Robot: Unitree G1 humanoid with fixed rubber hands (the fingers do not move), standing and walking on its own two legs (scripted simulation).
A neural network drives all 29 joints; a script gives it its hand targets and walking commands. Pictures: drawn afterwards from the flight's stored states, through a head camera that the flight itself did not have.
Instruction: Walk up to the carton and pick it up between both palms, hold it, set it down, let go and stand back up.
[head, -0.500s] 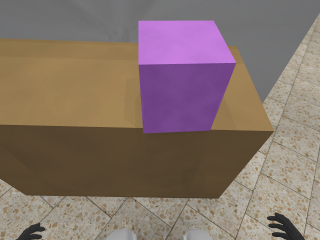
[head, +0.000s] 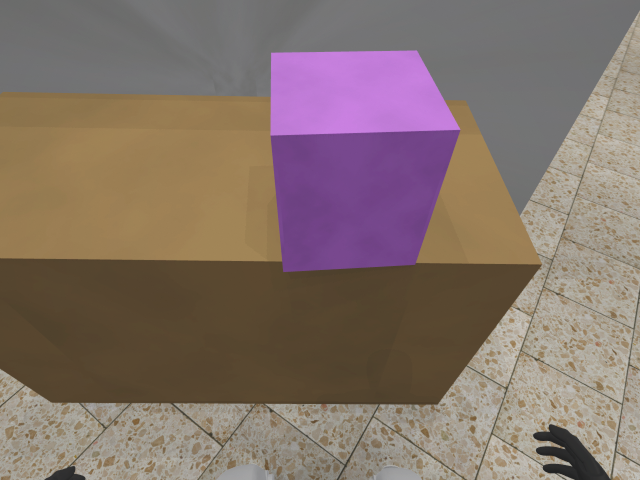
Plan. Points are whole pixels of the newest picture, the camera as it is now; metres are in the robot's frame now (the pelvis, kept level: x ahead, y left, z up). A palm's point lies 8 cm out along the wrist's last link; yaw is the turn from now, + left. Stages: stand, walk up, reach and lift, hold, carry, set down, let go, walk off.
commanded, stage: walk up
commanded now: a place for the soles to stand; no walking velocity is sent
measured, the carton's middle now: (347, 165) +0.54 -0.02 +0.10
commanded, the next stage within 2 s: reach and lift in 1.94 s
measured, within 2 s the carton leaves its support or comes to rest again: neither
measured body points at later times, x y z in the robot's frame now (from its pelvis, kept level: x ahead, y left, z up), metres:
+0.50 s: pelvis +0.08 -0.04 +0.01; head +0.10 -0.04 +0.45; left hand +0.20 +0.30 -0.06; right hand +0.20 -0.36 -0.07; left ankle +0.07 +0.08 -0.64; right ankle +0.18 -0.17 -0.68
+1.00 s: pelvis +0.09 -0.01 +0.00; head +0.12 -0.01 +0.45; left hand +0.22 +0.32 -0.07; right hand +0.21 -0.34 -0.07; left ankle +0.12 +0.08 -0.68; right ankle +0.16 -0.17 -0.68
